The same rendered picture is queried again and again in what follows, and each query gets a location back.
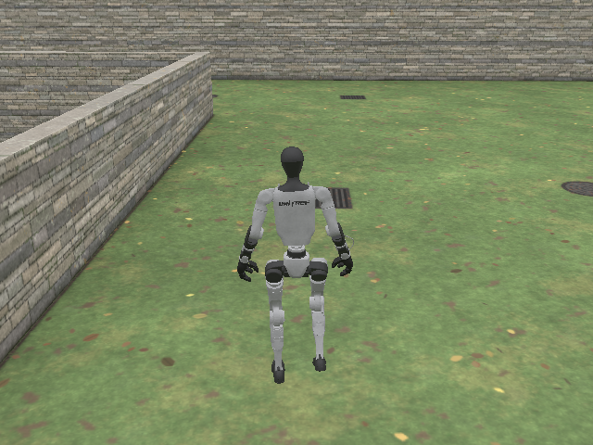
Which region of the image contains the right robot upper arm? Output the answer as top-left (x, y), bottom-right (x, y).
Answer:
top-left (313, 186), bottom-right (341, 237)

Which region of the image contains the robot left hand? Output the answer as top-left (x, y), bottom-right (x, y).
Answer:
top-left (237, 260), bottom-right (259, 282)

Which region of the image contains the right robot forearm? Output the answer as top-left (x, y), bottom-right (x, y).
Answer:
top-left (332, 222), bottom-right (350, 260)

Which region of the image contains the left robot forearm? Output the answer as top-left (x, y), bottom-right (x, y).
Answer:
top-left (239, 225), bottom-right (258, 263)

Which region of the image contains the robot right hand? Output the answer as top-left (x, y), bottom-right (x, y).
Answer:
top-left (332, 256), bottom-right (353, 276)

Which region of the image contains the humanoid robot torso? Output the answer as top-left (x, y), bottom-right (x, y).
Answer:
top-left (272, 182), bottom-right (316, 278)

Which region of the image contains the left robot upper arm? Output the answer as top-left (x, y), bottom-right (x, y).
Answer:
top-left (249, 188), bottom-right (274, 240)

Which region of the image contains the robot head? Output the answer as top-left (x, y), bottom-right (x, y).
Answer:
top-left (278, 146), bottom-right (309, 192)

